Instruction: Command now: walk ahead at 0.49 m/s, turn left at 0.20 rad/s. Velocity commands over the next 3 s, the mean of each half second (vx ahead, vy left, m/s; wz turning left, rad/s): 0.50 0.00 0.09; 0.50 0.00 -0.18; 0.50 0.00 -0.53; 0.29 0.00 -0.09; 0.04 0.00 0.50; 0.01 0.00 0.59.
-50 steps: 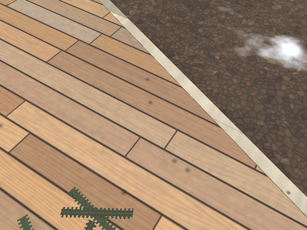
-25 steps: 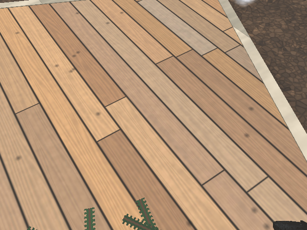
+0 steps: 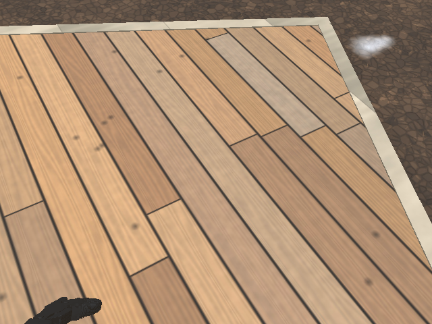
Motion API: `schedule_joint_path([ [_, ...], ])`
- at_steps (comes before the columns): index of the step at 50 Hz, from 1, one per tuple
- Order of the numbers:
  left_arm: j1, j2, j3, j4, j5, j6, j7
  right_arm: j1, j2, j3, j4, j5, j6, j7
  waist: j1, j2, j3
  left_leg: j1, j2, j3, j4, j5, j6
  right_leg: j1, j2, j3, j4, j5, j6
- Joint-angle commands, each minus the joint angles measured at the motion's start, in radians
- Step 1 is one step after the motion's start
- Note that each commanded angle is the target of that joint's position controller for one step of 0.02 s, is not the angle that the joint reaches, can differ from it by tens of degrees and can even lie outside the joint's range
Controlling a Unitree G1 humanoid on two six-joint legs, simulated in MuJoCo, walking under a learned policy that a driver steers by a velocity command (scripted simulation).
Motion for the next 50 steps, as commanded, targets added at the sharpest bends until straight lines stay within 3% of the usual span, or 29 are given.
schedule_joint_path([
  [1,-0.095,0.109,0.034,-0.096,-0.003,-0.022,-0.010,0.052,-0.169,-0.048,-0.011,0.001,0.005,-0.009,0.004,0.136,0.036,0.012,0.316,-0.167,-0.027,0.384,0.120,0.023,0.013,-0.002,-0.043,-0.082,-0.044],
  [3,-0.009,0.132,0.049,-0.080,-0.001,-0.022,-0.006,0.034,-0.176,-0.050,-0.009,-0.001,0.015,-0.010,0.057,0.154,-0.017,0.046,0.298,-0.152,0.083,0.649,0.095,0.156,0.054,-0.047,-0.064,-0.175,-0.083],
  [4,0.118,0.162,0.067,-0.051,0.001,-0.023,0.001,0.021,-0.163,-0.043,-0.012,-0.008,0.019,-0.010,0.126,0.138,-0.113,0.015,0.247,-0.109,0.240,0.772,0.070,0.347,0.057,-0.064,-0.074,-0.130,-0.118],
  [5,0.292,0.211,0.079,-0.030,0.012,-0.021,0.008,0.019,-0.125,-0.025,-0.036,-0.027,0.021,-0.011,0.196,0.067,-0.275,-0.152,0.187,-0.074,0.511,0.589,0.036,0.652,-0.089,0.089,-0.021,-0.076,-0.184],
  [6,0.376,0.270,0.099,0.008,0.012,-0.012,0.002,0.176,-0.030,0.001,-0.030,-0.007,0.005,-0.005,0.144,-0.228,-0.424,-0.534,0.008,-0.002,0.892,-0.074,-0.051,1.016,-0.312,0.557,-0.100,-0.314,-0.350],
  [7,0.393,0.173,0.075,0.011,-0.011,-0.009,-0.003,0.131,-0.104,-0.007,-0.023,0.004,-0.006,-0.003,0.177,-0.172,-0.394,-0.667,0.026,-0.085,0.996,-0.246,-0.053,1.011,-0.327,0.716,-0.223,-0.505,-0.332],
  [8,0.322,0.139,0.064,0.005,-0.012,-0.005,0.003,0.013,-0.159,-0.025,-0.049,0.023,-0.012,0.000,0.185,-0.078,-0.227,-0.729,0.080,-0.065,1.021,-0.173,-0.051,0.882,-0.299,0.571,-0.246,-0.520,-0.290],
  [9,0.259,0.130,0.058,-0.003,-0.001,0.002,0.007,-0.062,-0.150,-0.020,-0.071,0.016,-0.017,-0.002,0.160,0.011,-0.134,-0.712,0.131,-0.012,0.979,-0.094,-0.051,0.741,-0.256,0.453,-0.265,-0.427,-0.265],
  [10,0.223,0.119,0.053,-0.001,0.006,0.004,0.007,-0.099,-0.136,-0.021,-0.082,0.000,-0.021,0.000,0.135,0.032,-0.060,-0.700,0.162,0.010,0.913,-0.044,-0.057,0.628,-0.222,0.379,-0.291,-0.308,-0.266],
  [11,0.208,0.104,0.047,-0.002,0.015,-0.001,0.008,-0.085,-0.123,-0.023,-0.078,-0.007,-0.019,0.001,0.105,0.007,-0.052,-0.645,0.192,0.010,0.866,-0.005,-0.059,0.566,-0.190,0.322,-0.314,-0.230,-0.257],
  [12,0.200,0.097,0.045,0.000,0.014,-0.004,0.007,-0.061,-0.104,-0.020,-0.068,-0.006,-0.013,0.002,0.090,-0.017,-0.055,-0.607,0.198,0.019,0.833,0.011,-0.066,0.536,-0.167,0.281,-0.337,-0.186,-0.257],
  [15,0.214,0.114,0.050,0.026,-0.004,-0.013,0.008,-0.073,-0.063,-0.008,-0.068,-0.015,0.001,0.000,0.078,-0.026,-0.035,-0.612,0.215,0.050,0.720,0.043,-0.093,0.483,-0.158,0.190,-0.385,-0.075,-0.279],
  [17,0.228,0.137,0.056,0.041,-0.005,-0.007,0.014,-0.144,-0.049,0.000,-0.089,-0.021,-0.002,0.000,0.095,-0.011,-0.013,-0.639,0.223,0.060,0.597,0.144,-0.107,0.483,-0.148,0.141,-0.409,-0.050,-0.275],
  [21,0.275,0.158,0.059,0.073,-0.014,0.007,0.023,-0.280,-0.027,0.010,-0.114,-0.014,-0.020,0.015,0.145,-0.009,0.012,-0.574,0.191,0.093,0.338,0.368,-0.106,0.481,-0.108,0.048,-0.414,-0.053,-0.232],
  [26,0.347,0.177,0.066,0.125,-0.022,0.031,0.029,-0.395,-0.048,0.003,-0.157,-0.002,-0.033,0.041,0.165,-0.014,0.038,-0.579,0.164,0.090,0.209,0.347,-0.068,0.614,-0.177,0.071,-0.364,-0.028,-0.215],
  [28,0.343,0.189,0.072,0.134,-0.023,0.043,0.035,-0.377,-0.068,-0.005,-0.157,-0.003,-0.036,0.047,0.137,-0.024,0.022,-0.535,0.150,0.098,0.180,0.275,-0.040,0.668,-0.197,0.076,-0.311,0.063,-0.196],
  [29,0.327,0.200,0.074,0.133,-0.023,0.048,0.038,-0.324,-0.087,-0.015,-0.144,-0.005,-0.036,0.046,0.102,-0.033,-0.012,-0.451,0.128,0.120,0.164,0.248,-0.022,0.676,-0.188,0.062,-0.245,0.197,-0.184],
  [30,0.311,0.193,0.070,0.131,-0.021,0.053,0.040,-0.205,-0.119,-0.035,-0.108,-0.009,-0.036,0.040,0.035,-0.021,-0.088,-0.278,0.102,0.147,0.133,0.262,0.006,0.648,-0.148,0.024,-0.101,0.321,-0.160],
  [31,0.310,0.158,0.053,0.116,-0.008,0.054,0.044,-0.041,-0.172,-0.057,-0.068,-0.014,-0.033,0.030,-0.034,0.008,-0.215,-0.010,0.173,0.080,0.170,0.282,0.052,0.516,-0.101,-0.011,0.120,0.233,-0.127],
  [32,0.410,0.059,0.020,0.082,0.002,0.037,0.038,0.072,-0.275,-0.082,-0.054,-0.031,-0.025,0.023,-0.017,0.213,-0.369,0.394,0.433,-0.339,0.170,0.167,0.200,0.112,0.045,-0.070,0.511,-0.169,-0.051],
  [33,0.405,0.065,0.017,0.095,-0.008,0.018,0.035,0.098,-0.213,-0.066,-0.043,-0.011,-0.021,0.024,-0.029,0.298,-0.423,0.435,0.496,-0.606,0.025,0.033,0.246,-0.054,0.106,0.049,0.676,-0.684,-0.042],
  [34,0.325,0.152,0.042,0.076,-0.039,0.007,0.027,0.038,-0.157,-0.047,-0.045,-0.007,-0.020,0.022,-0.032,0.218,-0.268,0.315,0.472,-0.484,-0.005,-0.042,0.200,-0.143,0.046,0.087,0.740,-0.647,-0.054],
  [35,0.256,0.155,0.043,0.058,-0.048,0.004,0.025,-0.030,-0.131,-0.038,-0.054,-0.010,-0.020,0.020,-0.008,0.162,-0.163,0.172,0.438,-0.346,-0.030,-0.001,0.169,-0.140,-0.003,0.057,0.711,-0.558,-0.061],
  [36,0.221,0.145,0.044,0.054,-0.034,0.007,0.026,-0.084,-0.101,-0.029,-0.052,-0.017,-0.023,0.023,0.020,0.115,-0.086,0.044,0.398,-0.255,-0.071,0.068,0.152,-0.114,-0.034,0.045,0.653,-0.488,-0.055],
  [38,0.265,0.118,0.048,0.073,-0.026,0.033,0.027,-0.143,-0.071,-0.023,-0.047,-0.029,-0.040,0.025,0.077,0.158,-0.052,-0.100,0.350,-0.131,-0.137,0.171,0.133,-0.004,-0.073,0.059,0.597,-0.398,-0.039],
  [41,0.265,0.082,0.046,0.075,-0.026,0.060,0.034,-0.148,-0.090,-0.034,-0.014,-0.034,-0.062,0.021,0.096,0.133,-0.015,-0.168,0.343,-0.003,-0.195,0.290,0.142,-0.014,-0.073,0.073,0.554,-0.311,-0.009],
  [43,0.218,0.077,0.047,0.058,-0.021,0.059,0.036,-0.134,-0.100,-0.037,0.008,-0.037,-0.065,0.014,0.085,0.112,0.004,-0.144,0.335,0.064,-0.203,0.357,0.135,-0.063,-0.067,0.088,0.465,-0.210,0.001],
  [46,0.140,0.056,0.040,0.035,-0.019,0.047,0.019,-0.132,-0.116,-0.037,0.023,-0.033,-0.060,0.004,0.058,0.102,0.018,-0.121,0.303,0.171,-0.210,0.398,0.102,-0.036,-0.052,0.040,0.268,-0.044,-0.006],
  [50,0.002,0.029,0.026,-0.026,-0.018,0.044,-0.006,-0.053,-0.149,-0.045,0.066,-0.020,-0.040,-0.004,-0.002,0.074,0.057,0.000,0.346,0.220,-0.193,0.426,0.092,-0.070,-0.042,-0.019,0.117,-0.017,-0.032],
])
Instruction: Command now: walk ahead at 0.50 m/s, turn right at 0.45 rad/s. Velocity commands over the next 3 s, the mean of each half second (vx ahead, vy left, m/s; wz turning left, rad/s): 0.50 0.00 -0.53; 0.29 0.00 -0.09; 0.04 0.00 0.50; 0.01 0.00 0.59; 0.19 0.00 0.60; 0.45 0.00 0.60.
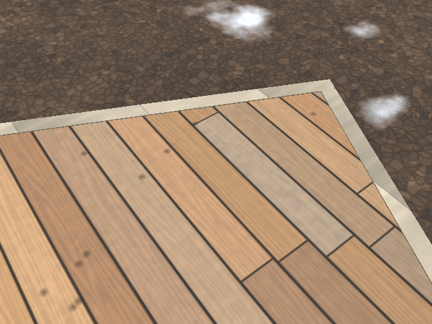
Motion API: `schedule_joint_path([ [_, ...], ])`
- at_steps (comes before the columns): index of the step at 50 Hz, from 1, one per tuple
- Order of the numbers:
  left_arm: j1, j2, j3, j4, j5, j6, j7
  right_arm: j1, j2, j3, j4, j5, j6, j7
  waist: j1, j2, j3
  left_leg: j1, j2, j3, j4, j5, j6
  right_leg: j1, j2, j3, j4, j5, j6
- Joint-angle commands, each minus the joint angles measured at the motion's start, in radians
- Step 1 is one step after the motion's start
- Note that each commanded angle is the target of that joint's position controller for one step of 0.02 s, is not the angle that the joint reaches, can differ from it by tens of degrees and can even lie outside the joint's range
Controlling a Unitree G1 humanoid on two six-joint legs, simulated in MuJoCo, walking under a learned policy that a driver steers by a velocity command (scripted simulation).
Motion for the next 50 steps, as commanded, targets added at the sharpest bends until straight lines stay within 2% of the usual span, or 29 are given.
schedule_joint_path([
  [1,-0.133,0.032,-0.001,-0.119,0.000,-0.015,-0.021,0.004,-0.175,-0.042,-0.035,0.013,0.005,-0.009,-0.023,0.069,0.072,0.001,0.311,-0.055,-0.055,0.382,0.120,-0.025,0.005,-0.042,-0.084,0.006,-0.024],
  [3,-0.159,0.039,0.002,-0.150,0.000,-0.014,-0.035,0.015,-0.186,-0.047,-0.024,0.022,0.025,-0.013,-0.018,0.078,0.071,0.079,0.336,-0.041,0.002,0.487,0.106,-0.044,0.019,-0.070,-0.110,-0.080,-0.049],
  [5,-0.127,0.064,0.016,-0.165,0.001,-0.009,-0.043,-0.005,-0.211,-0.055,-0.031,0.025,0.042,-0.022,0.022,0.111,0.024,0.112,0.338,-0.009,0.116,0.788,0.082,0.048,0.071,-0.127,-0.115,-0.183,-0.085],
  [6,-0.065,0.089,0.030,-0.159,0.002,-0.005,-0.043,-0.013,-0.224,-0.059,-0.037,0.025,0.051,-0.028,0.062,0.131,-0.024,0.111,0.332,0.006,0.221,0.948,0.070,0.142,0.109,-0.155,-0.107,-0.232,-0.107],
  [7,0.059,0.129,0.054,-0.133,0.000,-0.002,-0.037,-0.027,-0.228,-0.060,-0.043,0.025,0.059,-0.034,0.134,0.126,-0.094,0.066,0.308,0.028,0.394,1.008,0.049,0.312,0.151,-0.168,-0.139,-0.223,-0.138],
  [8,0.226,0.189,0.087,-0.095,-0.003,0.005,-0.020,-0.031,-0.212,-0.051,-0.055,0.022,0.056,-0.039,0.220,0.075,-0.181,-0.112,0.267,0.037,0.646,0.851,0.012,0.599,0.138,-0.090,-0.189,-0.173,-0.183],
  [9,0.266,0.311,0.114,-0.089,-0.007,0.008,-0.003,0.068,-0.081,-0.008,-0.107,-0.012,0.031,-0.023,0.148,-0.178,-0.285,-0.575,0.102,0.018,1.032,0.060,-0.055,1.003,-0.129,0.406,-0.211,-0.249,-0.356],
  [10,0.282,0.263,0.094,-0.119,-0.004,-0.003,-0.004,0.025,-0.102,-0.001,-0.114,-0.004,-0.011,-0.003,0.170,-0.132,-0.430,-0.747,-0.003,-0.216,1.192,-0.351,-0.058,1.119,-0.245,0.793,-0.383,-0.356,-0.449],
  [11,0.253,0.202,0.074,-0.114,0.008,-0.012,-0.006,-0.090,-0.170,-0.022,-0.145,0.041,-0.034,0.011,0.199,-0.066,-0.306,-0.841,0.061,-0.273,1.206,-0.274,-0.036,1.041,-0.214,0.652,-0.421,-0.347,-0.382],
  [12,0.196,0.179,0.068,-0.116,0.007,-0.018,-0.005,-0.129,-0.159,-0.015,-0.164,0.046,-0.047,0.012,0.163,-0.004,-0.189,-0.838,0.104,-0.258,1.127,-0.183,-0.023,0.891,-0.172,0.517,-0.427,-0.283,-0.344],
  [13,0.129,0.154,0.060,-0.126,0.005,-0.019,-0.004,-0.132,-0.151,-0.017,-0.156,0.024,-0.048,0.004,0.117,0.056,-0.113,-0.790,0.140,-0.248,1.029,-0.131,-0.030,0.743,-0.128,0.412,-0.437,-0.174,-0.314],
  [14,0.085,0.128,0.051,-0.142,0.014,-0.020,-0.001,-0.115,-0.159,-0.024,-0.150,0.009,-0.038,0.000,0.080,0.035,-0.082,-0.716,0.165,-0.249,0.967,-0.090,-0.040,0.637,-0.098,0.346,-0.457,-0.077,-0.302],
  [18,0.072,0.148,0.056,-0.143,0.012,-0.024,0.018,-0.105,-0.117,-0.018,-0.156,-0.009,0.000,-0.006,0.046,0.008,-0.056,-0.631,0.156,-0.217,0.810,0.006,-0.111,0.461,-0.041,0.233,-0.503,0.076,-0.307],
  [23,0.140,0.175,0.066,-0.108,0.001,-0.010,0.039,-0.300,-0.075,0.003,-0.205,0.003,-0.005,0.002,0.121,-0.031,-0.026,-0.543,0.086,-0.207,0.430,0.308,-0.132,0.403,0.023,0.183,-0.482,-0.086,-0.231],
  [28,0.178,0.165,0.068,-0.081,-0.007,0.001,0.045,-0.329,-0.137,-0.020,-0.225,0.020,-0.025,0.018,0.115,-0.064,-0.027,-0.482,0.070,-0.261,0.299,0.256,-0.093,0.511,-0.037,0.329,-0.379,-0.191,-0.199],
  [30,0.154,0.152,0.066,-0.085,-0.003,0.007,0.045,-0.242,-0.157,-0.036,-0.204,0.021,-0.034,0.017,0.063,-0.087,-0.042,-0.374,0.066,-0.242,0.261,0.193,-0.054,0.518,-0.029,0.359,-0.301,-0.172,-0.174],
  [31,0.151,0.110,0.052,-0.086,0.005,0.007,0.044,-0.150,-0.180,-0.048,-0.181,0.004,-0.039,0.011,0.020,-0.074,-0.095,-0.251,0.093,-0.235,0.232,0.220,-0.020,0.519,0.023,0.303,-0.176,-0.087,-0.137],
  [32,0.184,0.048,0.028,-0.097,0.024,0.007,0.046,-0.038,-0.228,-0.056,-0.174,-0.024,-0.043,0.008,-0.006,0.041,-0.239,-0.029,0.255,-0.387,0.259,0.314,0.041,0.444,0.090,0.219,0.089,-0.205,-0.092],
  [33,0.357,-0.002,0.014,-0.099,-0.001,0.000,0.047,0.027,-0.304,-0.077,-0.128,-0.034,-0.028,0.015,0.071,0.387,-0.324,0.239,0.449,-0.829,0.190,0.327,0.239,0.112,0.243,0.110,0.412,-0.651,-0.011],
  [34,0.364,0.094,0.027,-0.066,-0.003,-0.001,0.052,0.031,-0.208,-0.058,-0.131,0.005,-0.025,0.027,0.044,0.290,-0.295,0.227,0.455,-0.928,0.148,0.235,0.249,0.016,0.194,0.166,0.536,-0.692,0.009],
  [35,0.249,0.142,0.039,-0.073,0.000,0.004,0.053,-0.028,-0.149,-0.038,-0.147,0.012,-0.020,0.028,0.023,0.193,-0.194,0.129,0.412,-0.770,0.158,0.320,0.219,0.001,0.166,0.160,0.580,-0.624,0.018],
  [36,0.169,0.146,0.039,-0.089,0.018,0.010,0.057,-0.091,-0.124,-0.024,-0.157,0.004,-0.012,0.030,0.037,0.117,-0.152,0.031,0.365,-0.638,0.168,0.468,0.196,0.031,0.124,0.104,0.555,-0.575,0.028],
  [37,0.108,0.139,0.041,-0.110,0.037,0.011,0.057,-0.133,-0.100,-0.013,-0.157,0.007,-0.005,0.031,0.048,0.101,-0.103,-0.060,0.327,-0.556,0.169,0.627,0.192,0.048,0.090,0.075,0.485,-0.540,0.037],
  [38,0.091,0.117,0.037,-0.121,0.042,0.011,0.055,-0.142,-0.085,-0.004,-0.149,0.004,-0.003,0.029,0.068,0.118,-0.097,-0.119,0.286,-0.496,0.166,0.732,0.176,0.112,0.063,0.066,0.402,-0.515,0.039],
  [39,0.093,0.082,0.028,-0.123,0.040,0.012,0.053,-0.146,-0.078,0.000,-0.136,0.005,-0.001,0.028,0.084,0.148,-0.099,-0.148,0.248,-0.454,0.163,0.794,0.165,0.162,0.060,0.051,0.296,-0.505,0.046],
  [41,0.091,0.040,0.014,-0.121,0.034,0.014,0.056,-0.139,-0.137,-0.019,-0.120,0.004,0.012,0.019,0.089,0.186,-0.128,-0.172,0.232,-0.422,0.163,0.882,0.180,0.243,0.087,0.010,0.139,-0.496,0.070],
  [44,0.062,0.067,0.020,-0.116,0.020,0.029,0.066,-0.130,-0.217,-0.049,-0.119,0.021,0.044,0.002,0.078,0.180,-0.168,-0.198,0.241,-0.447,0.149,0.754,0.187,0.326,0.122,0.001,0.024,-0.386,0.075],
  [47,-0.010,0.079,0.027,-0.134,0.019,0.050,0.069,-0.130,-0.209,-0.052,-0.119,0.038,0.070,-0.008,0.061,0.176,-0.135,-0.245,0.230,-0.496,0.134,0.478,0.170,0.349,0.134,0.023,-0.037,-0.349,0.066],
  [50,-0.040,0.073,0.030,-0.145,0.017,0.038,0.061,-0.147,-0.192,-0.053,-0.123,0.043,0.093,-0.021,0.071,0.184,-0.091,-0.266,0.202,-0.558,0.160,0.301,0.144,0.391,0.145,0.031,-0.184,-0.311,0.046],
])
Over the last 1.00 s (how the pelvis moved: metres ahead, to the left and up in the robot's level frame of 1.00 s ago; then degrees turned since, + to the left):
0.56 0.02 0.00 -7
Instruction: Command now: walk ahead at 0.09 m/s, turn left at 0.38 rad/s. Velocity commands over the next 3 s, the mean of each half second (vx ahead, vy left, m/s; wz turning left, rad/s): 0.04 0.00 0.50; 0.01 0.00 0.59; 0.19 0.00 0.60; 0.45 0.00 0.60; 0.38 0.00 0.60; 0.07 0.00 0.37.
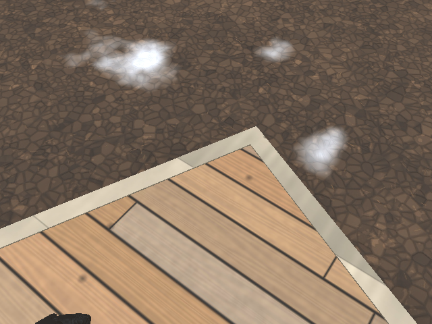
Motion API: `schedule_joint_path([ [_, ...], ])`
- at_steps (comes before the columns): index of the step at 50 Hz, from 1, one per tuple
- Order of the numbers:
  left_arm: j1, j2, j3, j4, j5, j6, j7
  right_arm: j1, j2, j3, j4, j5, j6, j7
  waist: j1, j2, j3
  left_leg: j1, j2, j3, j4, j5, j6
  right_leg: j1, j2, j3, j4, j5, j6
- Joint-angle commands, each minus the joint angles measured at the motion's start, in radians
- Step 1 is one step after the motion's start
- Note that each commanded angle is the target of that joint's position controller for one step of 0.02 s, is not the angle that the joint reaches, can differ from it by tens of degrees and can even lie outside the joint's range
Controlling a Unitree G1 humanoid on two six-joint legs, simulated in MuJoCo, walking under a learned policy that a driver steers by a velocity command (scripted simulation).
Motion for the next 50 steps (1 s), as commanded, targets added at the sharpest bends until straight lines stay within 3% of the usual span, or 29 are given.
schedule_joint_path([
  [1,0.076,0.093,0.040,-0.044,-0.003,-0.023,-0.005,-0.099,-0.165,-0.043,-0.089,0.011,0.011,-0.021,0.094,0.141,-0.114,0.018,0.199,-0.279,-0.045,0.209,0.136,0.172,0.019,-0.023,-0.191,0.118,-0.025],
  [2,0.096,0.114,0.048,-0.038,0.001,-0.033,-0.006,-0.089,-0.143,-0.037,-0.093,0.010,0.017,-0.027,0.099,0.121,-0.121,-0.018,0.167,-0.274,-0.003,0.137,0.097,0.252,-0.027,-0.009,-0.268,0.205,-0.049],
  [3,0.125,0.172,0.060,-0.044,0.018,-0.035,0.001,-0.059,-0.095,-0.022,-0.103,-0.007,0.018,-0.028,0.087,0.004,-0.171,-0.103,0.113,-0.210,0.140,-0.064,0.046,0.369,-0.203,0.117,-0.268,0.318,-0.116],
  [4,0.099,0.230,0.074,-0.047,0.042,-0.024,-0.002,-0.012,-0.064,-0.015,-0.120,-0.007,0.015,-0.029,0.045,-0.230,-0.145,-0.267,-0.035,-0.020,0.315,-0.387,-0.013,0.376,-0.378,0.323,-0.310,0.486,-0.264],
  [5,0.105,0.188,0.067,-0.047,0.045,-0.027,-0.006,0.008,-0.140,-0.036,-0.111,-0.017,0.011,-0.029,0.064,-0.230,-0.151,-0.300,0.012,0.015,0.552,-0.484,-0.061,0.344,-0.449,0.388,-0.317,0.539,-0.356],
  [6,0.071,0.135,0.050,-0.054,0.035,-0.032,-0.006,0.025,-0.185,-0.056,-0.094,-0.009,0.017,-0.027,0.052,-0.159,-0.134,-0.312,0.036,0.002,0.662,-0.433,-0.082,0.328,-0.402,0.305,-0.302,0.542,-0.340],
  [7,0.026,0.113,0.044,-0.057,0.026,-0.034,-0.007,0.040,-0.183,-0.063,-0.073,-0.005,0.032,-0.031,0.035,-0.116,-0.114,-0.318,0.051,0.006,0.708,-0.378,-0.102,0.315,-0.337,0.204,-0.286,0.520,-0.294],
  [9,0.000,0.118,0.044,-0.048,0.013,-0.033,-0.006,0.023,-0.149,-0.059,-0.081,-0.005,0.054,-0.034,0.039,-0.118,-0.092,-0.331,0.067,0.028,0.729,-0.292,-0.132,0.294,-0.293,0.104,-0.282,0.555,-0.270],
  [13,0.038,0.146,0.059,-0.018,0.018,-0.017,0.004,-0.064,-0.095,-0.037,-0.150,0.000,0.057,-0.016,0.079,-0.151,-0.114,-0.295,0.096,0.091,0.558,-0.218,-0.153,0.334,-0.286,0.014,-0.294,0.559,-0.293],
  [16,0.032,0.184,0.073,-0.008,0.011,-0.009,0.001,-0.092,-0.092,-0.030,-0.183,-0.004,0.059,0.001,0.092,-0.162,-0.137,-0.186,0.110,0.131,0.414,-0.195,-0.132,0.315,-0.308,-0.026,-0.291,0.553,-0.295],
  [19,0.038,0.206,0.081,0.008,-0.005,-0.009,-0.010,-0.090,-0.114,-0.038,-0.201,-0.005,0.067,0.015,0.090,-0.168,-0.132,-0.120,0.102,0.165,0.291,-0.173,-0.098,0.316,-0.333,-0.040,-0.266,0.516,-0.283],
  [21,0.018,0.212,0.083,0.017,-0.024,-0.010,-0.012,-0.051,-0.116,-0.045,-0.196,-0.005,0.072,0.024,0.056,-0.159,-0.126,-0.029,0.086,0.194,0.128,-0.068,-0.054,0.287,-0.327,-0.070,-0.207,0.462,-0.239],
  [22,0.038,0.194,0.080,0.032,-0.031,-0.013,-0.013,-0.019,-0.127,-0.053,-0.185,-0.008,0.072,0.023,0.042,-0.136,-0.128,0.060,0.065,0.191,0.027,0.023,-0.021,0.241,-0.299,-0.106,-0.143,0.385,-0.190],
  [23,0.100,0.156,0.071,0.056,-0.015,-0.016,-0.018,0.015,-0.179,-0.070,-0.183,-0.008,0.071,0.011,0.045,-0.009,-0.142,0.202,0.121,0.080,-0.047,0.235,0.025,0.121,-0.241,-0.185,0.002,0.219,-0.104],
  [24,0.099,0.086,0.044,0.011,0.046,-0.017,-0.024,0.027,-0.308,-0.096,-0.209,-0.016,0.067,-0.009,0.076,0.332,-0.146,0.348,0.405,-0.305,-0.041,0.641,0.183,-0.181,-0.090,-0.262,0.321,-0.334,0.012],
  [25,-0.009,0.126,0.056,-0.015,0.029,-0.017,-0.011,0.044,-0.278,-0.083,-0.222,-0.053,0.043,0.003,-0.013,0.243,-0.190,0.260,0.473,-0.389,-0.072,0.609,0.333,-0.239,-0.031,-0.089,0.502,-0.420,0.018],
  [26,-0.023,0.157,0.066,-0.013,0.004,-0.011,-0.005,0.009,-0.249,-0.074,-0.217,-0.055,0.023,0.008,0.007,0.161,-0.154,0.224,0.418,-0.300,-0.086,0.523,0.305,-0.249,-0.052,-0.049,0.563,-0.348,0.006],
  [27,-0.005,0.161,0.072,0.001,-0.001,-0.006,0.002,-0.046,-0.222,-0.069,-0.216,-0.037,0.013,0.003,0.038,0.130,-0.123,0.199,0.356,-0.236,-0.087,0.429,0.247,-0.254,-0.065,-0.037,0.547,-0.258,-0.003],
  [28,0.008,0.164,0.076,0.017,0.006,-0.003,0.011,-0.083,-0.192,-0.059,-0.221,-0.019,0.013,-0.002,0.051,0.110,-0.115,0.191,0.324,-0.211,-0.086,0.375,0.208,-0.256,-0.072,-0.028,0.523,-0.199,-0.001],
  [29,0.023,0.166,0.079,0.021,0.012,-0.001,0.014,-0.106,-0.183,-0.052,-0.225,-0.012,0.017,-0.009,0.066,0.121,-0.113,0.159,0.301,-0.192,-0.088,0.386,0.198,-0.223,-0.063,-0.030,0.523,-0.149,0.007],
  [31,0.047,0.150,0.078,0.025,0.006,-0.004,0.009,-0.102,-0.173,-0.046,-0.229,-0.019,0.022,-0.018,0.076,0.135,-0.139,0.148,0.276,-0.182,-0.093,0.383,0.200,-0.183,-0.038,-0.034,0.514,-0.089,0.018],
  [36,0.005,0.121,0.065,0.012,0.002,-0.011,0.003,-0.080,-0.194,-0.054,-0.227,-0.016,0.029,-0.033,0.052,0.142,-0.130,0.164,0.257,-0.243,-0.088,0.232,0.198,-0.152,-0.017,-0.014,0.271,-0.051,0.034],
  [39,-0.005,0.123,0.064,0.007,-0.002,-0.018,-0.007,-0.087,-0.205,-0.059,-0.232,-0.018,0.035,-0.030,0.044,0.158,-0.114,0.110,0.247,-0.299,-0.087,0.149,0.200,-0.080,0.000,-0.006,0.167,-0.066,0.030],
  [43,0.008,0.131,0.067,0.004,-0.010,-0.035,-0.022,-0.105,-0.207,-0.062,-0.239,-0.012,0.044,-0.020,0.043,0.169,-0.119,0.099,0.235,-0.386,-0.061,0.189,0.194,0.006,0.023,-0.001,0.043,-0.087,0.011],
  [46,0.068,0.128,0.072,0.020,-0.012,-0.048,-0.034,-0.140,-0.197,-0.060,-0.247,0.003,0.053,-0.022,0.085,0.164,-0.135,0.089,0.194,-0.413,-0.008,0.222,0.152,0.136,0.027,-0.016,-0.184,0.034,-0.017],
  [47,0.096,0.143,0.078,0.030,-0.007,-0.049,-0.032,-0.137,-0.181,-0.055,-0.250,0.009,0.055,-0.026,0.097,0.142,-0.142,0.038,0.157,-0.389,0.028,0.148,0.111,0.230,-0.013,-0.008,-0.281,0.149,-0.037],
  [48,0.111,0.202,0.090,0.023,0.009,-0.044,-0.026,-0.088,-0.134,-0.043,-0.248,-0.001,0.054,-0.026,0.072,-0.006,-0.177,-0.069,0.079,-0.289,0.183,-0.101,0.052,0.350,-0.193,0.141,-0.310,0.226,-0.103],
  [49,0.082,0.271,0.101,0.024,0.037,-0.035,-0.027,-0.068,-0.135,-0.047,-0.270,0.007,0.047,-0.027,0.033,-0.268,-0.113,-0.271,-0.088,-0.081,0.361,-0.421,-0.011,0.339,-0.365,0.370,-0.343,0.405,-0.269],
  [50,0.046,0.215,0.088,-0.002,0.043,-0.039,-0.026,-0.040,-0.221,-0.075,-0.247,-0.014,0.040,-0.029,0.044,-0.199,-0.105,-0.288,-0.015,-0.067,0.606,-0.454,-0.060,0.278,-0.437,0.392,-0.344,0.416,-0.348],
])
Over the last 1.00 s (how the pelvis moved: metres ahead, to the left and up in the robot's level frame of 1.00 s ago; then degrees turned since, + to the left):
0.49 -0.07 0.00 -16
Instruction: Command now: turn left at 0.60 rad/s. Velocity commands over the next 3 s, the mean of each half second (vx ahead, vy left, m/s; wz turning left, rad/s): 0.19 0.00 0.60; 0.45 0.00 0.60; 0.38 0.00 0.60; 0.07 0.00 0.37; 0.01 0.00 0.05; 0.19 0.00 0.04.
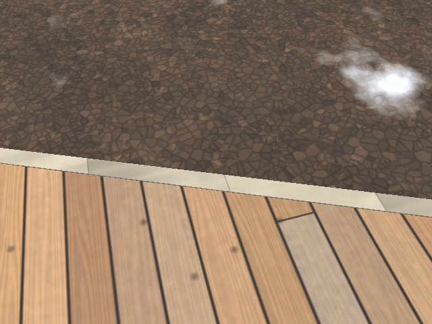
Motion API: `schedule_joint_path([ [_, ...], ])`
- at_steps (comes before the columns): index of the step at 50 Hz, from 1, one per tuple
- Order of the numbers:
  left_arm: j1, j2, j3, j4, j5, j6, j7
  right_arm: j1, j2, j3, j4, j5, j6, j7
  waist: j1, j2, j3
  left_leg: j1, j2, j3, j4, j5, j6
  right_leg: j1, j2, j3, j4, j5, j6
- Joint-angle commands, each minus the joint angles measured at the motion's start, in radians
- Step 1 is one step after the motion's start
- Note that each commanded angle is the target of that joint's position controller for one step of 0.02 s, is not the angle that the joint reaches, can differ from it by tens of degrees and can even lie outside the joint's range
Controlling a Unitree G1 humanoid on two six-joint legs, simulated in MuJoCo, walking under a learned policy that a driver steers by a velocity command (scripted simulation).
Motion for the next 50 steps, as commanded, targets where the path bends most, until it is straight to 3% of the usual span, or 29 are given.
schedule_joint_path([
  [1,-0.051,0.142,0.031,-0.091,0.018,-0.010,0.011,0.066,-0.207,-0.072,-0.052,-0.005,-0.019,-0.004,-0.025,-0.194,-0.081,-0.168,0.063,0.054,0.434,-0.171,-0.053,0.096,-0.408,0.340,-0.190,0.320,-0.240],
  [3,-0.091,0.107,0.018,-0.097,-0.011,-0.005,0.022,0.086,-0.158,-0.067,-0.025,-0.006,0.002,-0.008,-0.023,-0.172,-0.046,-0.207,0.076,0.079,0.522,-0.056,-0.090,0.106,-0.308,0.200,-0.175,0.241,-0.178],
  [5,-0.064,0.109,0.014,-0.092,-0.009,0.004,0.031,0.061,-0.113,-0.053,-0.041,0.004,0.007,-0.001,0.001,-0.185,-0.031,-0.222,0.089,0.131,0.507,-0.011,-0.112,0.117,-0.274,0.114,-0.181,0.284,-0.183],
  [6,-0.039,0.116,0.016,-0.087,-0.003,0.009,0.035,0.032,-0.100,-0.048,-0.057,0.008,0.004,0.000,0.022,-0.197,-0.036,-0.238,0.101,0.152,0.460,0.002,-0.119,0.157,-0.275,0.097,-0.180,0.297,-0.192],
  [8,0.036,0.141,0.026,-0.071,-0.005,0.017,0.040,-0.021,-0.087,-0.036,-0.086,0.007,-0.001,0.007,0.074,-0.210,-0.065,-0.274,0.139,0.182,0.355,0.020,-0.123,0.248,-0.304,0.114,-0.221,0.086,-0.205],
  [11,0.055,0.183,0.039,-0.065,-0.017,0.012,0.032,-0.047,-0.070,-0.021,-0.112,-0.002,-0.013,0.024,0.093,-0.223,-0.063,-0.227,0.176,0.223,0.215,-0.001,-0.101,0.246,-0.335,0.118,-0.272,-0.116,-0.201],
  [16,0.041,0.216,0.051,-0.055,-0.043,-0.010,-0.002,-0.003,-0.067,-0.014,-0.102,0.000,-0.031,0.047,0.060,-0.207,-0.026,-0.007,0.172,0.302,-0.024,0.019,-0.017,0.111,-0.346,0.025,-0.288,-0.165,-0.175],
  [18,0.016,0.202,0.047,-0.048,-0.059,-0.012,-0.012,0.094,-0.058,-0.017,-0.062,0.003,-0.036,0.052,-0.004,-0.176,-0.035,0.158,0.142,0.345,-0.181,0.117,0.022,0.036,-0.329,-0.036,-0.206,-0.183,-0.145],
  [19,0.027,0.164,0.035,-0.041,-0.055,-0.015,-0.014,0.181,-0.075,-0.028,-0.024,0.005,-0.038,0.047,-0.038,-0.133,-0.060,0.301,0.110,0.353,-0.216,0.113,0.042,-0.046,-0.295,-0.088,-0.100,-0.181,-0.115],
  [20,0.016,0.099,0.013,-0.047,-0.034,-0.020,-0.019,0.315,-0.128,-0.054,0.012,0.012,-0.041,0.039,-0.095,0.002,-0.103,0.490,0.173,0.212,-0.267,0.078,0.088,-0.186,-0.226,-0.186,0.181,-0.161,-0.054],
  [21,-0.052,0.030,-0.011,-0.140,0.003,-0.037,-0.021,0.372,-0.287,-0.082,-0.013,0.004,-0.058,0.031,-0.090,0.293,-0.105,0.615,0.451,-0.359,-0.392,-0.076,0.265,-0.559,-0.063,-0.204,0.581,-0.382,0.036],
  [22,-0.108,0.102,0.005,-0.156,-0.030,-0.063,-0.022,0.348,-0.227,-0.063,-0.032,-0.006,-0.090,0.044,-0.117,0.155,-0.092,0.565,0.514,-0.521,-0.500,-0.215,0.360,-0.680,-0.060,-0.009,0.705,-0.374,0.023],
  [23,-0.105,0.147,0.016,-0.156,-0.057,-0.079,-0.032,0.297,-0.163,-0.039,-0.033,-0.011,-0.110,0.047,-0.080,0.130,-0.009,0.518,0.494,-0.438,-0.520,-0.214,0.336,-0.705,-0.106,0.014,0.702,-0.271,-0.002],
  [24,-0.074,0.162,0.021,-0.130,-0.048,-0.089,-0.036,0.253,-0.117,-0.023,-0.038,-0.009,-0.120,0.047,-0.051,0.094,0.033,0.473,0.446,-0.333,-0.510,-0.130,0.299,-0.675,-0.134,0.007,0.663,-0.170,-0.008],
  [25,-0.066,0.164,0.024,-0.115,-0.021,-0.096,-0.036,0.215,-0.104,-0.016,-0.043,-0.007,-0.118,0.042,-0.033,0.065,0.042,0.439,0.406,-0.253,-0.504,-0.008,0.269,-0.639,-0.145,0.004,0.601,-0.099,-0.002],
  [27,-0.061,0.152,0.024,-0.102,-0.005,-0.099,-0.042,0.195,-0.106,-0.010,-0.049,-0.017,-0.114,0.028,-0.010,0.070,0.029,0.387,0.346,-0.147,-0.514,0.206,0.239,-0.546,-0.130,-0.014,0.512,0.021,0.024],
  [29,-0.085,0.120,0.013,-0.099,-0.005,-0.095,-0.042,0.211,-0.121,-0.014,-0.036,-0.016,-0.114,0.012,-0.013,0.045,0.017,0.368,0.318,-0.077,-0.510,0.353,0.230,-0.513,-0.102,-0.032,0.409,0.115,0.054],
  [33,-0.214,0.071,-0.010,-0.128,-0.017,-0.093,-0.048,0.261,-0.134,-0.020,0.008,-0.005,-0.109,-0.007,-0.053,0.059,0.039,0.268,0.268,-0.011,-0.501,0.377,0.191,-0.387,-0.046,-0.047,0.150,0.286,0.076],
  [36,-0.282,0.076,-0.013,-0.155,-0.026,-0.100,-0.059,0.304,-0.137,-0.024,0.044,0.007,-0.107,-0.010,-0.070,0.058,0.057,0.267,0.291,-0.056,-0.482,0.358,0.181,-0.336,-0.033,-0.025,0.052,0.322,0.060],
  [40,-0.220,0.120,0.006,-0.144,-0.028,-0.110,-0.057,0.288,-0.143,-0.035,0.064,0.006,-0.093,-0.017,-0.025,0.092,0.033,0.351,0.332,-0.112,-0.395,0.513,0.148,-0.237,-0.034,-0.006,0.006,0.236,0.016],
  [41,-0.155,0.144,0.019,-0.131,-0.027,-0.112,-0.049,0.277,-0.142,-0.036,0.060,0.002,-0.089,-0.015,0.007,0.108,-0.012,0.358,0.315,-0.107,-0.317,0.671,0.135,-0.140,-0.015,-0.029,0.003,0.186,-0.005],
  [42,-0.032,0.173,0.036,-0.105,-0.025,-0.112,-0.038,0.258,-0.126,-0.029,0.051,-0.004,-0.085,-0.011,0.073,0.104,-0.106,0.331,0.261,-0.073,-0.162,0.779,0.105,0.044,-0.019,-0.049,-0.021,0.210,-0.035],
  [43,0.137,0.210,0.046,-0.089,-0.010,-0.108,-0.028,0.238,-0.084,-0.011,0.021,-0.018,-0.083,-0.006,0.150,0.064,-0.273,0.176,0.205,-0.059,0.091,0.640,0.075,0.360,-0.144,0.067,0.034,0.165,-0.096],
  [44,0.239,0.283,0.061,-0.059,0.006,-0.099,-0.028,0.398,0.045,0.024,0.004,-0.004,-0.091,-0.001,0.082,-0.277,-0.472,-0.197,0.042,0.025,0.485,-0.026,0.001,0.757,-0.426,0.549,-0.021,-0.049,-0.260],
  [45,0.226,0.192,0.040,-0.064,-0.010,-0.098,-0.036,0.412,-0.045,0.015,0.019,0.023,-0.097,-0.001,0.083,-0.329,-0.473,-0.309,0.082,0.009,0.638,-0.171,-0.009,0.721,-0.473,0.762,-0.162,-0.240,-0.267],
  [46,0.159,0.128,0.022,-0.071,-0.019,-0.090,-0.026,0.293,-0.124,-0.009,0.013,0.034,-0.097,0.001,0.100,-0.230,-0.277,-0.368,0.138,0.041,0.665,-0.091,-0.012,0.562,-0.430,0.590,-0.193,-0.285,-0.224],
  [47,0.108,0.110,0.017,-0.067,-0.017,-0.081,-0.020,0.217,-0.134,-0.010,-0.002,0.023,-0.095,-0.001,0.088,-0.139,-0.168,-0.348,0.184,0.089,0.636,-0.017,-0.010,0.408,-0.394,0.441,-0.202,-0.183,-0.197],
  [48,0.081,0.094,0.012,-0.053,-0.011,-0.077,-0.018,0.165,-0.119,-0.011,-0.016,0.005,-0.096,0.002,0.070,-0.107,-0.090,-0.317,0.214,0.102,0.587,0.021,-0.007,0.272,-0.356,0.342,-0.229,-0.067,-0.189],
  [50,0.050,0.081,0.008,-0.039,0.000,-0.087,-0.013,0.180,-0.075,-0.009,-0.016,0.010,-0.083,0.010,0.025,-0.147,-0.048,-0.230,0.254,0.110,0.527,0.054,0.001,0.136,-0.314,0.207,-0.289,0.027,-0.181],
])
Over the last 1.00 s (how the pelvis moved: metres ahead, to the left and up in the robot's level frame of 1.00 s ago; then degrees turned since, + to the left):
0.04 0.01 -0.01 35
